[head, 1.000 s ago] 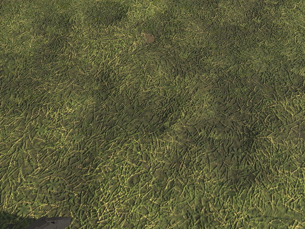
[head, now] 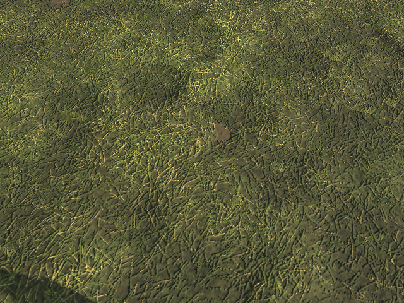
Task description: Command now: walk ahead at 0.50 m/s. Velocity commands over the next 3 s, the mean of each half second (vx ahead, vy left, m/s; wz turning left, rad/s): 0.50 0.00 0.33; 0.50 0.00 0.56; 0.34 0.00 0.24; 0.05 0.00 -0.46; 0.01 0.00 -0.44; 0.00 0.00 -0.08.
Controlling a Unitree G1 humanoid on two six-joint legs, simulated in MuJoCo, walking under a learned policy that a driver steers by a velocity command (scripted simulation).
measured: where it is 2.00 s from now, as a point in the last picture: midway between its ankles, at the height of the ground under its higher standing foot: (138, 226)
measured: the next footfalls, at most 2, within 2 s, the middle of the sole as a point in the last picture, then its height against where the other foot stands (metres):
right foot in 0.16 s outside the picture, level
left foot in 0.70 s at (150, 302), level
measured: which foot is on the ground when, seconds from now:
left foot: down 0.00-0.18, up 0.20-0.68, down 0.70-1.00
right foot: up 0.00-0.14, down 0.16-0.72, up 0.74-1.00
